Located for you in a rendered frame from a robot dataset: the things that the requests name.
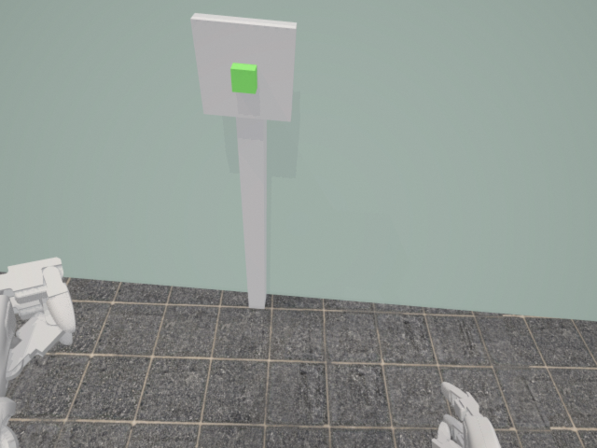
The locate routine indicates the left robot hand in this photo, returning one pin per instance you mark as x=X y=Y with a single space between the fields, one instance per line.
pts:
x=33 y=290

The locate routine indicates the button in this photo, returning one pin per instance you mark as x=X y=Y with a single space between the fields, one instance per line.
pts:
x=244 y=77

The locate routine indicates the panel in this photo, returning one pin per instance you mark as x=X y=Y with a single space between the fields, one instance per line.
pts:
x=220 y=41

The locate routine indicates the right robot hand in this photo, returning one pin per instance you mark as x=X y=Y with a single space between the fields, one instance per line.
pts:
x=475 y=432

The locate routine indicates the robot left forearm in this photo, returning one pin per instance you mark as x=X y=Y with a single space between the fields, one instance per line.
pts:
x=8 y=438

